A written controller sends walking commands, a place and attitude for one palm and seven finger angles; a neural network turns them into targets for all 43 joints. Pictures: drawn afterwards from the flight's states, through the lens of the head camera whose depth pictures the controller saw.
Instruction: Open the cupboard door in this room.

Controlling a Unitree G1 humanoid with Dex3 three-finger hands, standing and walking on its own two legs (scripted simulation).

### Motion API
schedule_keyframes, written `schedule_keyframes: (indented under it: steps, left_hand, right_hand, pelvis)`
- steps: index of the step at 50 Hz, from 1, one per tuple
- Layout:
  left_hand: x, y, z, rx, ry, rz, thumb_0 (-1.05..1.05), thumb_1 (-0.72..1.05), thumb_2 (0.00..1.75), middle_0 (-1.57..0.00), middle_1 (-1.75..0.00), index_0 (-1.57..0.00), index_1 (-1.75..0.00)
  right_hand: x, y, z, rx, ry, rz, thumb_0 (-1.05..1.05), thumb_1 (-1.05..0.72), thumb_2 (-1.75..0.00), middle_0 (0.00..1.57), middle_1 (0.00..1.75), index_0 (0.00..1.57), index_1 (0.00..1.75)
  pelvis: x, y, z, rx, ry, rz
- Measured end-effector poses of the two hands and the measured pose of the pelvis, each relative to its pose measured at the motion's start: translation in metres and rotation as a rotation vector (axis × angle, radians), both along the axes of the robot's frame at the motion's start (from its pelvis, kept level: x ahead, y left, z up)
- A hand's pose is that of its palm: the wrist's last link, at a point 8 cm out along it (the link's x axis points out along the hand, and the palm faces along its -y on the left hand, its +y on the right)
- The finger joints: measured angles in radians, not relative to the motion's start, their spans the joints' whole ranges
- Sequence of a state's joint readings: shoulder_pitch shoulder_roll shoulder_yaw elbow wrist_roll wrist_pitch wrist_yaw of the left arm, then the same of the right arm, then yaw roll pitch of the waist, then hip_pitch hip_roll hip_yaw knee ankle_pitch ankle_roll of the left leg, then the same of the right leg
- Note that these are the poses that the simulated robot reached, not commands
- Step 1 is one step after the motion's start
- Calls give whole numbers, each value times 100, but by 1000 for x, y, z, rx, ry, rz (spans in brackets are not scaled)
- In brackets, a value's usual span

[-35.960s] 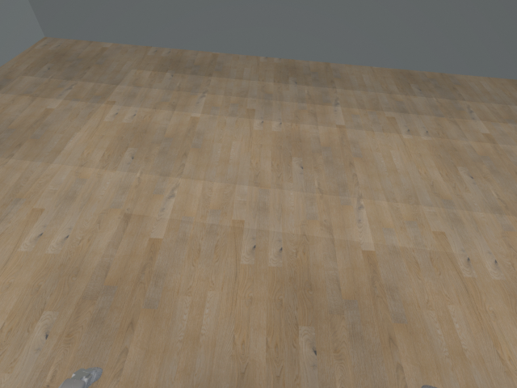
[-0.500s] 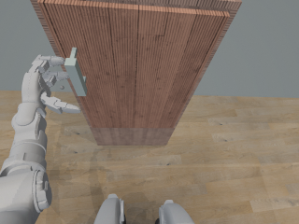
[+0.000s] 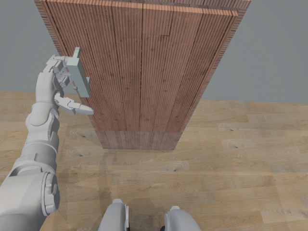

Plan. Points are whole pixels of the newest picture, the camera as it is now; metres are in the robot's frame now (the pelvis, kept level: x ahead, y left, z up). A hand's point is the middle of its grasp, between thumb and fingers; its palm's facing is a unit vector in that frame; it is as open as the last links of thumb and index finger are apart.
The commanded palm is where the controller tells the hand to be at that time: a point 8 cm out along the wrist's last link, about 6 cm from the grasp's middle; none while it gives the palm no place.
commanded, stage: slide the fingers in behind the handle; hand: left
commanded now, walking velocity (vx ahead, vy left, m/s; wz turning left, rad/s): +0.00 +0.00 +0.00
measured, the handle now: (81, 73) +0.51 +0.19 +0.06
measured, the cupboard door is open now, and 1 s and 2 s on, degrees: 0 0 18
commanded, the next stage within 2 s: close the thumb around the handle in 0.60 s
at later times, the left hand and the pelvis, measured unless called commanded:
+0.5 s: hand (87, 88) +0.46 +0.17 +0.06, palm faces +0.01 -1.00 -0.02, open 13.9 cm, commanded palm +0.44 +0.21 +0.07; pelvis +0.00 +0.00 +0.00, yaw +0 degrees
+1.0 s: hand (85, 88) +0.46 +0.17 +0.06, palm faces +0.02 -1.00 -0.01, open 11.4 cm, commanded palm +0.43 +0.22 +0.07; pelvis +0.00 +0.00 +0.00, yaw -1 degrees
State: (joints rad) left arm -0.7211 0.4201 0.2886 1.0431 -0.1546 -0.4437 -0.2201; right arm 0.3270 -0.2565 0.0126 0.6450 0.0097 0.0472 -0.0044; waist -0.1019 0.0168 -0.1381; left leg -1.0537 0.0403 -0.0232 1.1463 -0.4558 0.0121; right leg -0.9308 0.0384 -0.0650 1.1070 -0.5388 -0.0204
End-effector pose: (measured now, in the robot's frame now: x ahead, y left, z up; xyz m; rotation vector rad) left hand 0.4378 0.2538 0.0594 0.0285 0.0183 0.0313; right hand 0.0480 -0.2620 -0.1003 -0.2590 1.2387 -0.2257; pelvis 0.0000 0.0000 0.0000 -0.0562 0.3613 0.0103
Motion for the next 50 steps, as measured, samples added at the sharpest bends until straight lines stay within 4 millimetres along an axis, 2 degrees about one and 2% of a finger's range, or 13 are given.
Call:
schedule_keyframes:
  steps: [4,24,38,43,50]
  left_hand:
    - [1,-12,-2,-20,3,-18,-1,-50,30,-30,-121,-30,-125]
    - [0,-31,2,-2,-17,-21,-1,-50,30,-30,-122,-31,-123]
    - [-1,-28,3,-12,-28,-12,-1,-50,31,-31,-121,-31,-121]
    - [-2,-28,6,-7,-34,-19,-1,-40,35,-31,-122,-31,-121]
    - [0,-26,1,-18,-11,-14,-1,-11,47,-33,-125,-33,-124]
  right_hand:
    - [0,1,-1,6,2,1,0,-90,-90,21,30,20,30]
    - [-4,10,-1,30,-10,-16,0,-90,-90,21,30,20,30]
    - [-6,7,4,19,-19,-35,0,-90,-90,21,30,20,30]
    - [-6,7,4,21,-15,-34,0,-90,-90,21,30,20,30]
    - [-4,7,4,17,-16,-33,0,-90,-90,21,30,20,30]
  pelvis:
    - [0,1,0,0,-1,2]
    - [0,5,3,6,-12,-9]
    - [0,4,4,11,-21,-23]
    - [1,5,5,10,-22,-22]
    - [1,5,4,10,-19,-22]
